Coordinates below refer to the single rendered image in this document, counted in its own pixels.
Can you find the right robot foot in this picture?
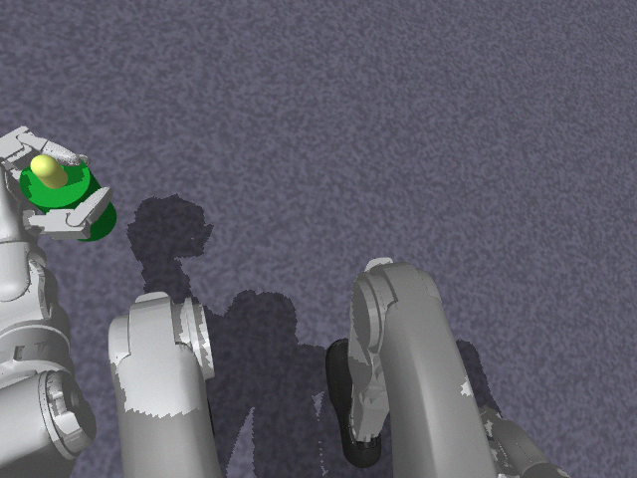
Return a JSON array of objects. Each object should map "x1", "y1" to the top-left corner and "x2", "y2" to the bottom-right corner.
[{"x1": 325, "y1": 339, "x2": 381, "y2": 468}]

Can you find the right robot hand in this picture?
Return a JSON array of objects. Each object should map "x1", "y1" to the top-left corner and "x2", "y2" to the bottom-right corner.
[{"x1": 478, "y1": 405, "x2": 549, "y2": 478}]

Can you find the bottle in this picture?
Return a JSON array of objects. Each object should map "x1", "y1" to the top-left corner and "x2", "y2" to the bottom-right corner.
[{"x1": 19, "y1": 154, "x2": 116, "y2": 242}]

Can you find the left robot arm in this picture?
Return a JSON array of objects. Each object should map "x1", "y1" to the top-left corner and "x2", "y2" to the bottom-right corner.
[{"x1": 0, "y1": 240, "x2": 97, "y2": 478}]

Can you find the left robot hand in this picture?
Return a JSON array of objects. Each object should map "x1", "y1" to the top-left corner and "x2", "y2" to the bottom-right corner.
[{"x1": 0, "y1": 126, "x2": 113, "y2": 245}]

